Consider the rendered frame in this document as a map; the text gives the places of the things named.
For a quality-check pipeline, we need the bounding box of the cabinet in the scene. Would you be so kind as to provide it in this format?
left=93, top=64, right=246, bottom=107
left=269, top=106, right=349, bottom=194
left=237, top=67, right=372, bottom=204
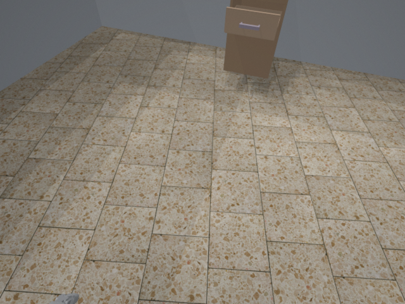
left=223, top=0, right=288, bottom=79

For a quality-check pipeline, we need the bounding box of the handle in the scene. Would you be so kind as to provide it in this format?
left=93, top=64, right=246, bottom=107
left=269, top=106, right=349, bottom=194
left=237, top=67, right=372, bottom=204
left=239, top=22, right=260, bottom=31

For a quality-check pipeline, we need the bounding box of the drawer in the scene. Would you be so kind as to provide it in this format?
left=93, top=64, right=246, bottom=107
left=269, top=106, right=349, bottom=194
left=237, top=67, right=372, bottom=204
left=224, top=5, right=282, bottom=41

